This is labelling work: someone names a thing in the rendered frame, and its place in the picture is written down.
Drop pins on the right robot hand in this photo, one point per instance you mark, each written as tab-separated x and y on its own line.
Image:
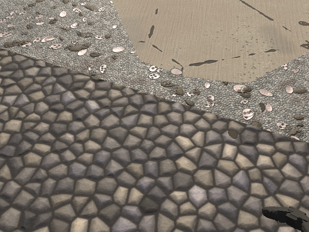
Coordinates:
292	216

